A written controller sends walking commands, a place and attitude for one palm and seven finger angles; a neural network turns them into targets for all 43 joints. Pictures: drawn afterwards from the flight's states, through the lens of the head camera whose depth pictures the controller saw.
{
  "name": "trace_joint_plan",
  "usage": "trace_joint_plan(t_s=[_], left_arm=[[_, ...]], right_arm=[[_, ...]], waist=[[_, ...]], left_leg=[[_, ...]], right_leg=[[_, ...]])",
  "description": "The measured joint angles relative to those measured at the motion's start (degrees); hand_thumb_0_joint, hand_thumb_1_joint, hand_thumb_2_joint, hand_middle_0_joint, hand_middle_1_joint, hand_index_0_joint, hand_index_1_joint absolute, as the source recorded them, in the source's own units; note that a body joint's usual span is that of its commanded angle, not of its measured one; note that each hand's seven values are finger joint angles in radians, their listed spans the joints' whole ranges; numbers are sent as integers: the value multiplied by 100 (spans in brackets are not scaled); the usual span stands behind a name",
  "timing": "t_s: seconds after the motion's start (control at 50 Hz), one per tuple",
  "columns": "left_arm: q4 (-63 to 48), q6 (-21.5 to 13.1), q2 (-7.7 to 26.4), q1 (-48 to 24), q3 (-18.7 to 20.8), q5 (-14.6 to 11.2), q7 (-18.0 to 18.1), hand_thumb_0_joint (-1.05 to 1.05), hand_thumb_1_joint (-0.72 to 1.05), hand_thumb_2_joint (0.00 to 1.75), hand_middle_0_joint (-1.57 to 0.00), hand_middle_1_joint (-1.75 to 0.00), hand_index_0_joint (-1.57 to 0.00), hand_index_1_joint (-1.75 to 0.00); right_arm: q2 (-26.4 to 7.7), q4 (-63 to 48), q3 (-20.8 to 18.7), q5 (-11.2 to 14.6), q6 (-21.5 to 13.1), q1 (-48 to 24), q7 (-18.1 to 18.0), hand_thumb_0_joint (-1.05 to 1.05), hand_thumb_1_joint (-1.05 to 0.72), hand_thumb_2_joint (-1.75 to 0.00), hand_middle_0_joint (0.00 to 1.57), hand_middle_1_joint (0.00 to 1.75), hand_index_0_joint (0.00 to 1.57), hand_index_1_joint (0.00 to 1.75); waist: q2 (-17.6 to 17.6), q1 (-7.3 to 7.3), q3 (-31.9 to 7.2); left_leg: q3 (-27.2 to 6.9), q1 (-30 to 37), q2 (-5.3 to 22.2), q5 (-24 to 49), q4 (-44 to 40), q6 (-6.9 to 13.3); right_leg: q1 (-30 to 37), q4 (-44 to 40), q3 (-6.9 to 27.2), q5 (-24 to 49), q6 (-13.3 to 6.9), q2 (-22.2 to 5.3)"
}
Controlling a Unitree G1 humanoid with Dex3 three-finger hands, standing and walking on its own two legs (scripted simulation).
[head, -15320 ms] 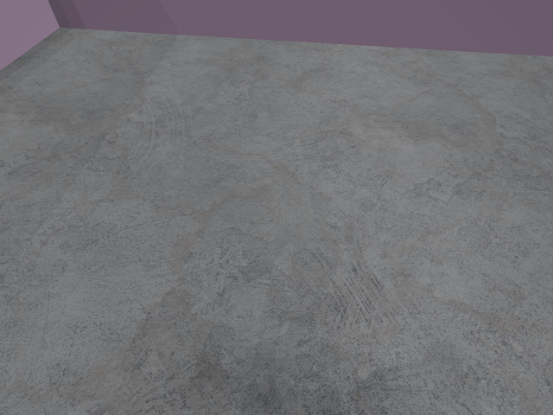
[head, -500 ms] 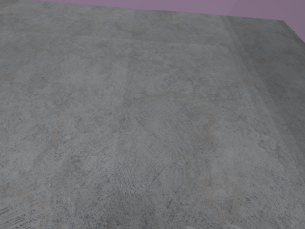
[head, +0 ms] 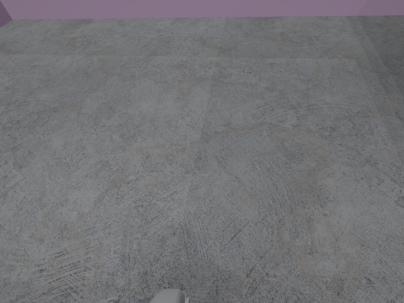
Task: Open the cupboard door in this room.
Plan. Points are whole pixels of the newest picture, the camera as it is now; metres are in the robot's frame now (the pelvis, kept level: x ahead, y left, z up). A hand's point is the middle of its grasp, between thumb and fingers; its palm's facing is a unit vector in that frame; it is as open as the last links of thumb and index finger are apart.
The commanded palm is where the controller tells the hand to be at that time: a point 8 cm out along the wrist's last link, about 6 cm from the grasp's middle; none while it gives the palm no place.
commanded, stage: turn or walk to find it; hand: left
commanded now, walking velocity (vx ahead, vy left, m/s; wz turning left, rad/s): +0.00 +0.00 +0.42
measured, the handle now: out of the picture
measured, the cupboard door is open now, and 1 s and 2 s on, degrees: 0 0 0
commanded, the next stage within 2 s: none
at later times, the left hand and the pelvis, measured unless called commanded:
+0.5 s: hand out of the picture -0.04 +0.26 -0.18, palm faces +0.28 -0.93 -0.24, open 7.4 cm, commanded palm none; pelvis -0.03 +0.04 +0.00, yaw +13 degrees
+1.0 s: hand out of the picture -0.06 +0.20 -0.16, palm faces +0.43 -0.87 -0.25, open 7.4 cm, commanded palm none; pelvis -0.03 +0.00 +0.00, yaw +26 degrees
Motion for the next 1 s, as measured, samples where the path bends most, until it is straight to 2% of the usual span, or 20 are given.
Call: trace_joint_plan(t_s=[0.06,0.12,0.24,0.3,0.32,0.34,0.38,0.44,0.5,0.58,0.68,0.72,0.74,0.78,0.8,0.84,0.88,0.94,1.0], left_arm=[[68,-7,-17,102,-2,13,6,0,91,90,-20,-30,-20,-30],[127,-20,1,186,11,29,4,0,91,90,-20,-30,-20,-30],[261,-11,185,336,68,70,-20,0,91,90,-20,-30,-20,-30],[360,39,335,417,121,51,-26,0,91,90,-20,-30,-20,-30],[374,70,383,469,143,27,-30,0,91,90,-20,-30,-20,-30],[407,124,466,464,174,3,-28,0,91,90,-20,-30,-20,-30],[482,271,583,430,201,-1,3,0,91,90,-20,-30,-20,-30],[540,356,628,334,219,-10,-21,1,91,90,-20,-30,-20,-30],[451,314,614,238,211,-14,-60,1,91,90,-20,-30,-19,-30],[300,275,550,99,184,-17,-67,1,91,90,-20,-30,-19,-30],[142,203,414,-90,129,-45,-56,0,91,90,-20,-30,-19,-30],[70,122,365,-113,97,-54,-58,0,91,90,-20,-30,-19,-30],[35,61,342,-103,82,-40,-52,0,91,90,-20,-30,-20,-30],[14,-14,227,-106,47,0,-36,0,91,90,-20,-30,-20,-30],[-7,-26,181,-78,36,5,-29,0,91,90,-20,-30,-20,-30],[-18,-25,101,-7,21,6,-15,0,91,90,-20,-30,-20,-30],[10,-15,51,55,6,12,-6,0,91,90,-20,-30,-20,-30],[65,-13,28,131,0,35,2,0,91,90,-20,-30,-20,-30],[111,-20,53,195,-2,53,-14,0,91,90,-20,-30,-20,-30]], right_arm=[[-13,38,3,-1,9,6,13,1,-91,-90,19,30,20,30],[-5,88,30,8,27,-44,9,1,-91,-90,19,30,20,30],[44,78,138,69,-25,-374,-16,1,-91,-90,19,30,20,30],[68,-40,192,85,-134,-544,-17,1,-91,-90,19,30,20,30],[56,-98,204,78,-193,-572,-7,1,-91,-90,19,30,20,30],[108,-123,205,64,-243,-637,-11,1,-91,-90,19,30,20,30],[191,-185,245,43,-309,-712,-27,1,-91,-90,19,30,20,30],[238,-236,291,22,-327,-707,-86,1,-90,-90,19,30,20,30],[252,-233,321,20,-311,-686,-94,1,-90,-90,20,30,21,30],[270,-245,313,15,-292,-626,-73,1,-90,-90,20,30,21,30],[251,-249,252,-7,-242,-493,-58,1,-90,-90,20,30,21,30],[225,-236,217,8,-212,-407,-55,1,-90,-90,20,30,21,30],[204,-230,195,29,-201,-355,-50,1,-90,-90,20,30,21,30],[131,-186,132,45,-141,-310,-53,1,-90,-90,20,30,21,30],[107,-165,106,39,-92,-280,-53,1,-90,-90,20,30,21,30],[51,-112,62,26,-31,-247,-33,1,-90,-90,20,30,21,30],[9,-74,43,16,-16,-219,-9,1,-90,-90,20,30,20,30],[2,-24,43,21,-3,-194,13,1,-90,-90,19,30,20,30],[25,19,71,35,14,-231,17,1,-91,-90,19,30,20,30]], waist=[[-63,11,21],[-145,69,56],[-340,277,157],[-426,326,154],[-422,330,110],[-534,354,130],[-633,394,148],[-553,375,86],[-474,368,38],[-398,316,-2],[-252,167,-1],[-200,134,-24],[-178,137,-46],[-36,111,6],[-28,109,12],[-17,113,37],[-13,88,63],[-86,79,100],[-184,112,144]], left_leg=[[50,29,177,115,163,-104],[103,241,305,-34,-233,-164],[405,872,360,-408,-1724,-116],[614,1326,315,104,-2837,-38],[637,1482,318,412,-3246,107],[657,1451,248,430,-3216,244],[639,1420,195,371,-3106,351],[481,1503,191,510,-3339,372],[339,1582,152,724,-3635,391],[183,1569,82,890,-3824,381],[-52,1376,11,925,-3712,287],[-146,1229,-35,867,-3525,214],[-184,1119,-65,797,-3351,169],[-238,806,-88,39,-2538,137],[-207,605,-134,-273,-1944,134],[-96,268,-132,-377,-840,101],[11,78,-34,-216,-175,26],[129,93,138,-135,-62,-73],[221,311,263,-249,-562,-123]], right_leg=[[53,-89,-156,41,-6,-78],[62,-108,-313,46,-1,-164],[-64,93,-580,-14,96,-367],[-194,397,-729,-141,216,-485],[-293,601,-776,-233,269,-516],[-440,941,-649,-565,362,-567],[-778,1825,-213,-1226,475,-438],[-1151,2779,147,-1157,559,-226],[-1272,2922,329,-886,611,-158],[-1189,2516,478,-799,650,-103],[-752,1416,490,-758,613,55],[-405,590,431,-303,587,119],[-252,207,392,-59,481,122],[-255,293,244,-76,198,138],[-240,314,186,-122,120,95],[-145,219,93,-123,65,24],[-48,97,-12,-71,65,-33],[38,3,-153,-36,82,-134],[58,-10,-286,-36,109,-233]])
